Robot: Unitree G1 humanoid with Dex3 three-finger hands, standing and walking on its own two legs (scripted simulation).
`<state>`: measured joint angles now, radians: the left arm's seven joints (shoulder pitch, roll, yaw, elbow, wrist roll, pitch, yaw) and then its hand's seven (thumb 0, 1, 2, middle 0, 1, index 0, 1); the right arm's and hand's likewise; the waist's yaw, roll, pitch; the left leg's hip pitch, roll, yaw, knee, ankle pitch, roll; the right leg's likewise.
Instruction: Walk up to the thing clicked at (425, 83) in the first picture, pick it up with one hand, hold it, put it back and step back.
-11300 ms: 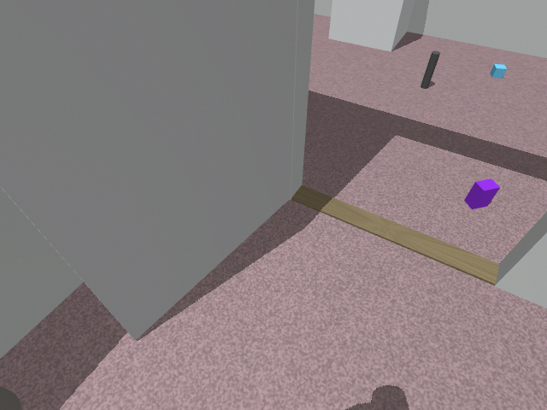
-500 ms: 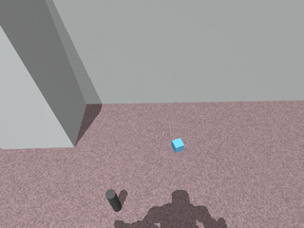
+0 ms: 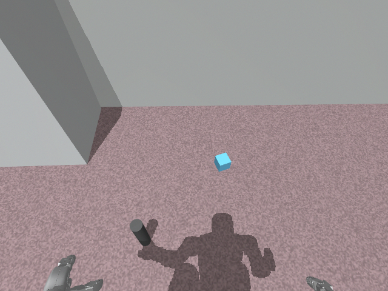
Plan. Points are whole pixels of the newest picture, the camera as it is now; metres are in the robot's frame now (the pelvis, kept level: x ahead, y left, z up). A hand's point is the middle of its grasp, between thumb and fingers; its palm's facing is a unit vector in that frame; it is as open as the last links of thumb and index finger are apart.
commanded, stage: go down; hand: left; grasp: from above
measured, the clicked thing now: (141, 233) +0.42 +0.24 -0.64
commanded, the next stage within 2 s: none
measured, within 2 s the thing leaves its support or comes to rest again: neither
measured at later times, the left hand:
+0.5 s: hand out of the picture +0.16 +0.28 -0.17, palm faces +0.07 -0.94 -0.33, open 17.2 cm
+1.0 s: hand out of the picture +0.15 +0.30 -0.20, palm faces +0.11 -0.95 -0.31, open 17.5 cm
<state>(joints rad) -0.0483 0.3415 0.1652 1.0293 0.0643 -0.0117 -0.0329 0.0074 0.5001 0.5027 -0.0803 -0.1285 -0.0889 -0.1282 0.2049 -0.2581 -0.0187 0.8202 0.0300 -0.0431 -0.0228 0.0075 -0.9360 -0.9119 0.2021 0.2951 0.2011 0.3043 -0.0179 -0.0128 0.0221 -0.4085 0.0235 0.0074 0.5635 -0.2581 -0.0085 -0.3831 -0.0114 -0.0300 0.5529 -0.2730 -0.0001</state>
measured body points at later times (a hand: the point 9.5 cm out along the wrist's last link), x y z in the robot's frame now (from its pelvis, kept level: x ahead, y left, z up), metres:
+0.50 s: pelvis +0.01 +0.01 -0.05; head +0.08 +0.03 +0.40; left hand +0.16 +0.33 -0.15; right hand +0.17 -0.24 -0.13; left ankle +0.01 +0.13 -0.73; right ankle +0.00 -0.12 -0.73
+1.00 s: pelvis -0.01 +0.01 -0.10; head +0.09 +0.03 +0.34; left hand +0.14 +0.35 -0.18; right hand +0.17 -0.24 -0.18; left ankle +0.01 +0.13 -0.73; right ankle +0.00 -0.12 -0.73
